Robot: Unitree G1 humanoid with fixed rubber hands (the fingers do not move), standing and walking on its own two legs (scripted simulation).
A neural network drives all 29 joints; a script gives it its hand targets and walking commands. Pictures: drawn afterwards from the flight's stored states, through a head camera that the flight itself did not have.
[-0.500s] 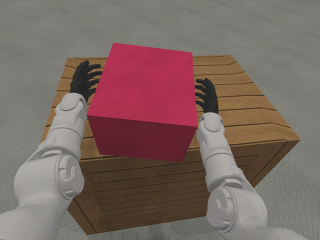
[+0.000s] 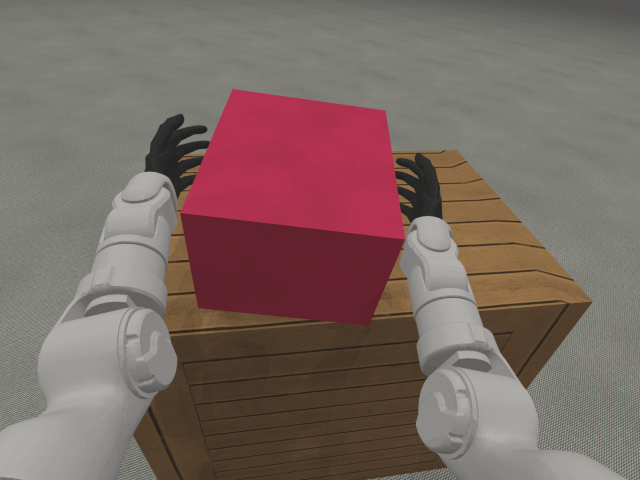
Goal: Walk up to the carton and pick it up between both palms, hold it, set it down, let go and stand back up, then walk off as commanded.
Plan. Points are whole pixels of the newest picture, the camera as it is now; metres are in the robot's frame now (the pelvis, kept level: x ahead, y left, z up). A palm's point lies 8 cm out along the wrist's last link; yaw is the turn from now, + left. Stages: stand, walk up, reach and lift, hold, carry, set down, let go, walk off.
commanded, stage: reach and lift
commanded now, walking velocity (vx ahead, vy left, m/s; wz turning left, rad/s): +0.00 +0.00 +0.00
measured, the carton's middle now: (298, 202) +0.45 +0.02 +0.16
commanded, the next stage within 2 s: hold in 1.96 s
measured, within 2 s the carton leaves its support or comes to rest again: neither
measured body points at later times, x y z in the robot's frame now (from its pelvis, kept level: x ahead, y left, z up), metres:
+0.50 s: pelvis -0.01 +0.00 +0.00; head -0.08 +0.01 +0.44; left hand +0.40 +0.18 +0.21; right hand +0.38 -0.16 +0.18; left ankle +0.04 +0.12 -0.74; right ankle -0.02 -0.11 -0.74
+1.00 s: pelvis -0.03 +0.00 +0.00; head -0.08 +0.02 +0.45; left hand +0.38 +0.17 +0.21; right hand +0.36 -0.16 +0.17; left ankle +0.04 +0.12 -0.74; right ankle -0.02 -0.11 -0.74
